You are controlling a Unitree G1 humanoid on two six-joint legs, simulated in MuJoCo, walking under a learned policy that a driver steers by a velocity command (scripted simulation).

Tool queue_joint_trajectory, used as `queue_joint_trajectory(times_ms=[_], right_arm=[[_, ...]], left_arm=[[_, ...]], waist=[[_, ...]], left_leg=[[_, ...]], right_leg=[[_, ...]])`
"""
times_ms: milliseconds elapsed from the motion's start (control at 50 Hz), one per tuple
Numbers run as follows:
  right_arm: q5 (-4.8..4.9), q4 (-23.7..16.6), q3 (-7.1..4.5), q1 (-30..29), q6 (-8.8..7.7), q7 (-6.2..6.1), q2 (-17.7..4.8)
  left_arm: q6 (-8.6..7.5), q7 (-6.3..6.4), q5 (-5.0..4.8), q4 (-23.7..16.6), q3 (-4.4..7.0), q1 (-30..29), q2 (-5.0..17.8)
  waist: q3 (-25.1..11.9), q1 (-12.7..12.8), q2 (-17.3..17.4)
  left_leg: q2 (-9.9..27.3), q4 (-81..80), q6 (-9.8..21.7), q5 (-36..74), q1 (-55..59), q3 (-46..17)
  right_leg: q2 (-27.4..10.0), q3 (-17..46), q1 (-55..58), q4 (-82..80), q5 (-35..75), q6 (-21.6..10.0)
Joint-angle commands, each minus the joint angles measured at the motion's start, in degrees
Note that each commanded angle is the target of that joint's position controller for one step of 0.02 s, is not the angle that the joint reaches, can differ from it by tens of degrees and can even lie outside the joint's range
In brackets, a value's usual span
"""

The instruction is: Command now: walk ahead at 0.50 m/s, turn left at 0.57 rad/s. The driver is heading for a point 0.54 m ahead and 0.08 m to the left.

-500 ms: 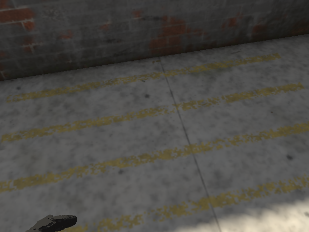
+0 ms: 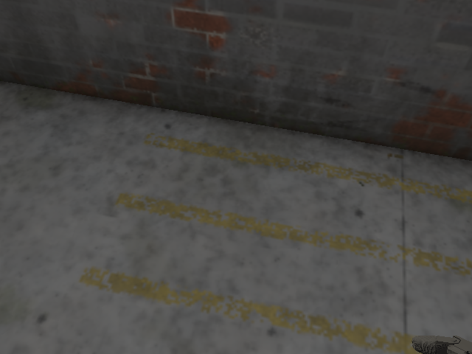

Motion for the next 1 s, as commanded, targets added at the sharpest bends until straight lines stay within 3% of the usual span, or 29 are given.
queue_joint_trajectory(times_ms=[20,40,60,80,100,120,140,220,300,400,460,480,500,520,540,560,580,600,620,640,680,740,840,900,920,940,960,980,1000], right_arm=[[0.59,2.55,-6.9,22.13,0.73,-2.18,-17.77],[0.09,-0.35,-6.32,19.75,-0.51,-1.6,-19.51],[-0.17,-0.38,-4.79,19.34,-1.51,-0.98,-14.21],[-0.27,-0.02,-4.16,17.38,-2.27,-0.95,-12.1],[-0.18,-0.51,-3.62,13.27,-2.57,-1.06,-10.43],[-0.51,-1.28,-3.0,10.09,-2.65,-1.27,-8.52],[-1.08,-2.12,-2.67,8.63,-2.64,-1.55,-7.88],[-0.64,-1.43,-3.23,11.08,-3.01,-3.0,-9.79],[-0.24,-0.23,-3.27,14.32,-2.35,-4.05,-10.03],[0.2,1.61,-3.3,18.2,-1.57,-4.43,-9.92],[-0.21,2.31,-3.16,18.4,-1.08,-4.77,-9.3],[-0.26,2.38,-3.06,17.86,-0.94,-4.7,-9.02],[-0.4,2.11,-2.52,17.22,-0.97,-4.46,-7.67],[-1.17,1.11,-1.46,16.75,-1.13,-4.19,-5.44],[0.12,1.03,-0.4,25.52,-1.73,-4.15,-2.0],[0.67,1.77,-0.57,25.7,-2.12,-4.35,-5.41],[0.7,1.31,-1.69,19.17,-2.13,-4.41,-9.55],[-0.11,0.38,-1.7,14.61,-1.94,-4.62,-9.62],[-1.13,-0.44,-1.82,12.2,-1.83,-4.62,-9.02],[-1.77,-0.82,-1.96,12.58,-1.5,-4.54,-8.41],[-1.4,-0.27,-1.12,14.46,-0.82,-4.45,-4.82],[-1.64,-0.84,0.11,12.82,-0.24,-4.56,-2.22],[-1.81,-1.73,0.11,5.87,0.53,-4.39,-3.87],[-2.26,-1.72,-0.31,4.92,0.29,-4.32,-4.72],[-2.58,-2.01,-0.67,4.67,0.18,-4.64,-6.34],[-3.48,-2.41,-1.38,5.45,0.25,-5.12,-10.03],[-3.61,-2.42,-0.97,4.21,0.88,-5.29,-9.19],[-2.84,-2.27,-0.09,2.73,1.3,-4.7,-5.09],[-2.17,-2.18,0.04,1.26,1.39,-4.13,-4.54]], left_arm=[[-0.49,0.29,2.37,-6.17,0.13,-0.86,4.15],[-2.72,-0.28,1.89,-8.83,-1.3,0.42,1.74],[-4.34,-0.93,-0.52,-10.11,-0.12,-7.08,7.22],[-5.25,-1.13,-1.25,-11.01,-0.19,-9.16,7.37],[-5.55,-0.57,0.06,-10.05,-0.19,-8.68,6.86],[-5.19,-0.22,1.39,-9.49,0.33,-7.84,7.55],[-4.44,-0.36,1.69,-9.3,0.54,-6.85,7.72],[-2.63,-0.24,2.53,-10.91,0.0,-9.69,4.99],[-2.97,-0.79,2.06,-13.4,-0.87,-17.81,3.05],[-4.17,-2.3,1.18,-15.82,-0.79,-23.51,4.2],[-4.92,-2.95,1.18,-15.2,-0.3,-20.59,5.49],[-5.16,-2.82,1.32,-14.45,0.07,-17.47,5.95],[-5.44,-2.48,1.79,-13.04,0.9,-12.05,7.41],[-5.58,-2.13,2.7,-12.2,1.58,-3.73,9.88],[-4.95,-2.18,3.14,-9.92,3.07,3.8,14.82],[-4.6,-2.74,1.32,-8.84,2.17,4.46,10.63],[-4.32,-2.56,1.01,-9.87,1.0,0.35,6.82],[-3.81,-2.43,1.9,-10.87,0.23,-3.64,5.3],[-3.59,-2.53,2.2,-10.71,-0.4,-6.08,4.03],[-3.77,-2.3,2.32,-10.24,-0.78,-6.96,3.71],[-3.87,-2.26,2.21,-8.89,-1.18,-7.61,3.29],[-3.05,-1.51,1.84,-7.21,-0.5,-8.35,6.57],[-1.37,-0.99,1.08,-4.74,-0.61,-6.58,8.0],[-0.7,-0.96,0.32,-3.7,-1.28,-7.2,7.22],[-0.88,-1.08,0.75,-2.94,-1.87,-5.28,5.88],[-1.37,-1.41,3.1,-3.11,-2.65,-2.91,4.35],[-1.46,-1.67,3.57,-1.92,-3.37,3.33,2.23],[-0.81,-1.41,3.17,-1.81,-3.71,1.51,2.67],[-0.02,-1.36,2.89,-2.4,-3.45,-1.29,4.41]], waist=[[-13.73,-10.25,9.54],[-23.31,-6.8,13.59],[-19.55,-10.26,5.21],[-12.48,-8.97,4.04],[-8.63,-6.08,-0.73],[-6.76,-3.91,-0.15],[-6.26,-2.57,1.18],[-4.51,-2.76,0.58],[-2.61,-5.95,2.78],[-1.68,-7.97,3.71],[-2.27,-6.62,5.87],[-3.06,-4.9,6.67],[-6.36,-2.11,6.09],[-14.24,1.7,2.46],[-22.55,-0.24,-14.19],[-20.38,0.32,-16.99],[-11.37,1.28,-9.81],[-7.51,0.34,-4.74],[-4.48,-1.21,-3.03],[-4.43,-3.09,-4.2],[-5.21,-4.62,-6.23],[-8.24,-4.76,-7.4],[-8.79,-2.31,-7.19],[-7.22,-3.47,-6.88],[-7.25,-3.3,-4.92],[-10.19,-2.08,0.07],[-13.73,1.03,5.83],[-13.67,-0.39,5.38],[-10.03,-1.04,3.57]], left_leg=[[6.9,-4.13,9.35,-2.0,41.53,-19.26],[17.1,-15.08,19.49,-15.26,51.81,-51.51],[16.7,-19.43,16.02,-16.01,50.05,-48.19],[14.87,-19.29,13.86,-12.6,43.05,-39.86],[12.14,-18.89,11.63,-6.73,34.51,-33.34],[10.04,-19.35,10.49,-0.62,28.08,-28.62],[8.79,-20.61,10.27,2.66,24.12,-26.56],[6.25,-22.39,10.5,11.49,18.69,-20.65],[3.19,-21.59,7.22,5.84,17.36,-18.2],[5.04,-17.04,6.04,2.32,21.29,-23.42],[7.44,-12.8,5.14,6.4,25.9,-26.14],[7.06,-10.51,4.48,11.04,26.24,-26.06],[4.16,-4.31,3.04,17.37,25.59,-24.2],[1.31,9.41,1.09,12.97,19.42,-20.96],[-7.74,29.91,-4.01,-10.46,-1.01,-14.09],[-7.28,38.41,-5.03,-26.25,-10.55,-15.24],[-5.03,41.81,-5.42,-22.93,-12.98,-16.18],[-3.19,41.53,-5.89,-19.85,-10.65,-14.03],[-1.9,38.37,-6.5,-18.54,-8.9,-12.76],[0.19,34.14,-6.75,-17.79,-5.88,-11.97],[0.68,25.55,-7.82,-16.54,-1.43,-9.45],[0.84,13.22,-9.13,-9.56,4.49,-7.06],[-1.12,0.36,-8.38,1.1,10.89,-5.93],[-2.07,-10.27,-5.84,6.38,16.92,-5.11],[0.35,-13.3,-4.35,13.92,21.18,-7.75],[6.82,-9.56,-2.02,32.68,29.01,-13.48],[11.48,-6.24,3.62,37.56,34.09,-17.64],[9.99,-6.44,4.45,29.33,30.49,-17.26],[6.77,-7.11,2.71,21.27,26.6,-15.51]], right_leg=[[-3.36,2.16,-29.52,42.08,17.22,-3.13],[6.6,16.1,-44.92,55.74,-10.63,-1.71],[3.54,22.09,-51.42,57.61,-6.46,-2.91],[1.24,21.24,-52.97,54.1,-1.07,-4.33],[-1.38,21.39,-49.39,49.06,3.42,-4.47],[-2.91,21.7,-45.12,44.5,6.26,-4.14],[-3.57,21.89,-41.8,42.78,8.14,-3.73],[-2.11,20.12,-41.18,32.44,15.43,-0.47],[1.02,20.03,-39.33,15.58,28.67,0.53],[3.53,21.07,-36.39,5.8,30.15,-0.89],[3.42,20.53,-33.39,4.08,24.77,-3.18],[4.02,19.22,-29.28,2.58,23.53,-4.51],[4.06,18.5,-20.72,0.78,24.26,-6.49],[-3.41,25.62,-6.09,3.28,24.43,-10.39],[-15.7,50.0,15.16,0.89,15.77,-20.55],[-19.43,62.38,15.32,-5.56,7.99,-22.14],[-17.51,54.44,7.43,-5.79,12.28,-19.91],[-15.24,45.44,-0.26,-5.12,24.32,-18.29],[-13.13,39.11,-6.92,-5.1,37.62,-17.91],[-11.26,34.54,-10.37,-5.24,45.18,-16.78],[-8.44,28.84,-13.64,-6.44,53.13,-16.15],[-7.76,23.82,-15.38,-7.18,58.75,-16.78],[-7.42,22.01,-14.37,-6.06,48.96,-14.85],[-6.22,22.96,-15.29,-2.22,37.56,-12.09],[-4.55,22.76,-16.87,-0.37,32.39,-9.56],[-1.43,20.71,-20.78,3.38,23.13,-6.65],[0.86,18.73,-24.62,4.2,8.33,-4.03],[0.58,18.13,-22.09,2.39,5.64,-2.74],[1.32,17.35,-22.24,1.7,6.66,-2.36]])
